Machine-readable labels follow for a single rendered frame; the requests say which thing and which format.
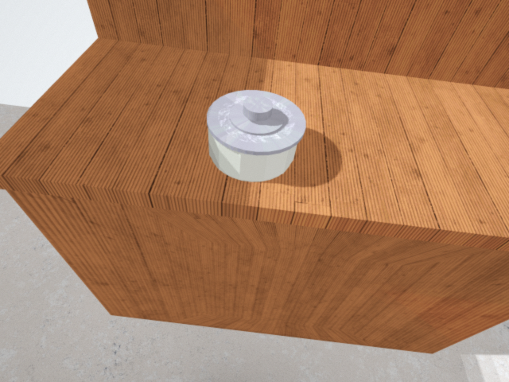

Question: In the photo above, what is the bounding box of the knob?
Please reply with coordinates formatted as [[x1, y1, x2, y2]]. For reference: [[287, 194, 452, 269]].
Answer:
[[243, 95, 273, 121]]

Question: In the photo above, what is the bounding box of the lid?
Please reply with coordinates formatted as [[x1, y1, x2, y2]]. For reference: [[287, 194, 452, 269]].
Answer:
[[207, 90, 306, 155]]

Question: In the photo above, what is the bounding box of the table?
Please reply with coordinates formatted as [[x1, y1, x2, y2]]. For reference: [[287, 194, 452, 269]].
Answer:
[[0, 0, 509, 354]]

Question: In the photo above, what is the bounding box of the pot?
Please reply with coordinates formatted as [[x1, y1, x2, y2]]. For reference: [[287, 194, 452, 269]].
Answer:
[[208, 130, 297, 182]]

